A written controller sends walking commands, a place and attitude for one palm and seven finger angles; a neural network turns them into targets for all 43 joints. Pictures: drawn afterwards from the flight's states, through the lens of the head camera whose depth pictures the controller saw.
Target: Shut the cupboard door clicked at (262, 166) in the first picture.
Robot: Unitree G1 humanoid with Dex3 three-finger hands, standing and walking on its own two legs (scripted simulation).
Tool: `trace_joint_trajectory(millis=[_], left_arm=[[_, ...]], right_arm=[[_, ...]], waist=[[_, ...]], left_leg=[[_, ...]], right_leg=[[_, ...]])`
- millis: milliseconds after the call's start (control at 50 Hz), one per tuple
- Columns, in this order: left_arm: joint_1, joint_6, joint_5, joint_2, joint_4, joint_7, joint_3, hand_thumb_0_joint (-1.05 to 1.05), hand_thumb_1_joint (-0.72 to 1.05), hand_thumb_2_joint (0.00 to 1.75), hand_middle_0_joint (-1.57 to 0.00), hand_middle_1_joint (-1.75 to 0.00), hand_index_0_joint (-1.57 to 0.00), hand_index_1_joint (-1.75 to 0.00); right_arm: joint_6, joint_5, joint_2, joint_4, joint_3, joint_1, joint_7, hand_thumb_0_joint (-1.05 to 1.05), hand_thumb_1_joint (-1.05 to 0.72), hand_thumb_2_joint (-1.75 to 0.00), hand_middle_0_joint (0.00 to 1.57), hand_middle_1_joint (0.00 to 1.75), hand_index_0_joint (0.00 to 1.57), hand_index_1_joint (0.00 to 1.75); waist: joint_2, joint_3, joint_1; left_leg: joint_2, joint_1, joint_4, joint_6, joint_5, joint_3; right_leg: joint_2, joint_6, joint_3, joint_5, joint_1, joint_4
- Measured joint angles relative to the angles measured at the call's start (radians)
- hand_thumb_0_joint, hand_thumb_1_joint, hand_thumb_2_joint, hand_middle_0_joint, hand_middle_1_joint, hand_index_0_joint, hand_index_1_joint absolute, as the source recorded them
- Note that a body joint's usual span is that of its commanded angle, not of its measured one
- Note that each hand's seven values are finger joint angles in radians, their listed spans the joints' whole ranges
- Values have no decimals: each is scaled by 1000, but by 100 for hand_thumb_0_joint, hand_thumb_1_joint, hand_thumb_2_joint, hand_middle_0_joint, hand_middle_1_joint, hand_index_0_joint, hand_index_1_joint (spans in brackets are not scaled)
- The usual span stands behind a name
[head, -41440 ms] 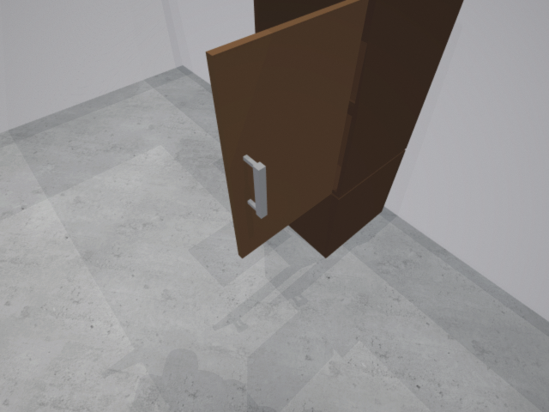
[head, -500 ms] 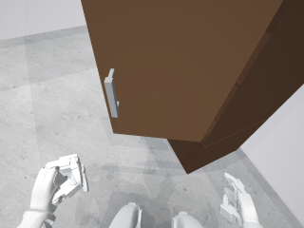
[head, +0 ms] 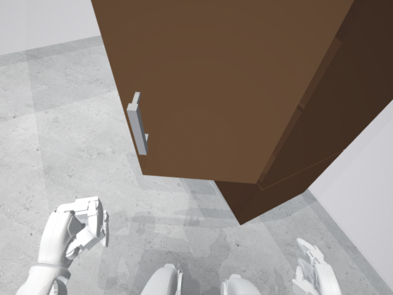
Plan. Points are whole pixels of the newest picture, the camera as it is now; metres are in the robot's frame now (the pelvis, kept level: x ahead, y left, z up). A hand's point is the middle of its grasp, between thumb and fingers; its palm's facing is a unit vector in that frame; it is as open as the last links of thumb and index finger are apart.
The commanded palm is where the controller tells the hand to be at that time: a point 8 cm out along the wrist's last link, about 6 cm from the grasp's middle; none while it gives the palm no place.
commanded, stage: raise the hand and make a fist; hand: left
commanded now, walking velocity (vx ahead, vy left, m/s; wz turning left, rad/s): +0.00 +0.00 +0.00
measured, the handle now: (140, 125) +0.46 +0.17 +0.04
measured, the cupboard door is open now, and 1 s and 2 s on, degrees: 60 60 59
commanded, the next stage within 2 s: bring the fist close to the handle in 0.12 s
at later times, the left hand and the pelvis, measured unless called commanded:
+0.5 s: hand (120, 214) +0.25 +0.16 +0.05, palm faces -0.04 -1.00 -0.02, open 3.1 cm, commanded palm +0.24 +0.22 +0.05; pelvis +0.00 -0.02 -0.01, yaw +0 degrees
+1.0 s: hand (139, 177) +0.33 +0.14 +0.05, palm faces -0.03 -1.00 -0.01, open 3.1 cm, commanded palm +0.31 +0.19 +0.05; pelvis +0.00 -0.02 +0.00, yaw +0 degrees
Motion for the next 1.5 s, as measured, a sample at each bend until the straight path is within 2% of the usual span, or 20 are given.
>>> trace_joint_trajectory(millis=[300,460,620,880,1260,1380,1500], left_arm=[[-10,-2,1,-4,4,-3,-10,2,90,90,-130,-150,-130,-150],[-126,12,5,-6,72,-1,-14,2,90,90,-130,-150,-130,-150],[-245,41,16,-2,166,17,-4,2,90,90,-130,-150,-130,-150],[-386,9,56,-31,307,70,-26,1,90,90,-130,-150,-130,-150],[-668,-16,116,-56,568,153,-36,2,90,90,-130,-150,-130,-150],[-685,-36,126,-60,603,162,-18,2,90,90,-130,-150,-130,-150],[-660,-54,117,-44,613,148,9,2,90,89,-130,-150,-130,-150]], right_arm=[[11,2,9,-5,6,-24,-5,1,-90,-90,20,30,20,30],[15,5,3,12,10,-32,-7,1,-90,-90,20,30,20,30],[35,8,3,31,10,-20,-4,1,-90,-90,20,30,20,30],[64,3,-3,68,0,-7,9,1,-90,-90,20,30,20,30],[102,-8,3,109,-4,-13,29,1,-90,-90,20,30,20,30],[125,-11,4,111,-8,5,40,1,-90,-90,20,30,20,30],[136,-9,4,114,-9,20,36,1,-90,-90,20,30,20,30]], waist=[[1,-4,10],[6,-4,11],[2,-1,-4],[-7,6,-19],[-7,14,-38],[-9,10,-43],[-14,15,-44]], left_leg=[[6,-8,15,-19,-9,-9],[7,-22,28,-26,-10,-15],[11,-6,4,-28,0,-7],[5,13,-36,-21,17,13],[3,1,-51,-17,30,22],[7,8,-62,-18,32,33],[9,18,-73,-21,35,34]], right_leg=[[6,-19,-9,-16,-12,24],[7,-26,-15,-20,-26,39],[10,-28,-6,-9,-17,22],[5,-20,15,6,-8,-5],[3,-15,24,19,-24,-14],[6,-15,37,22,-26,-19],[9,-18,38,24,-18,-27]])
